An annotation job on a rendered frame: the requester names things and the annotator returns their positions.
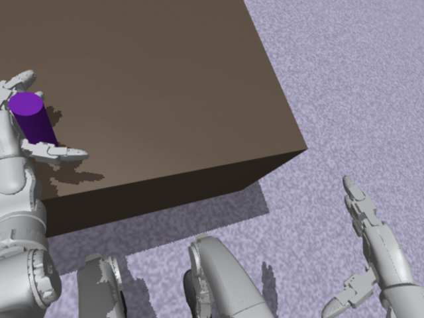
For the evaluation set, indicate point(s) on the right robot foot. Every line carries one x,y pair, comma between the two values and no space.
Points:
190,294

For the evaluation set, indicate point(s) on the left robot hand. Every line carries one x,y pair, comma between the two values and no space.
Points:
13,141

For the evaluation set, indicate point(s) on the right robot hand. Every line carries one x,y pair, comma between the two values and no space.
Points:
386,264

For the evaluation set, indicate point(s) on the right robot arm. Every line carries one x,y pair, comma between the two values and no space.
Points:
403,301

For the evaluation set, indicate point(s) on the can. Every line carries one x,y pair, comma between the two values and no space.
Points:
31,115

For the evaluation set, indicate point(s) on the left robot arm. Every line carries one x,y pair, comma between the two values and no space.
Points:
29,282

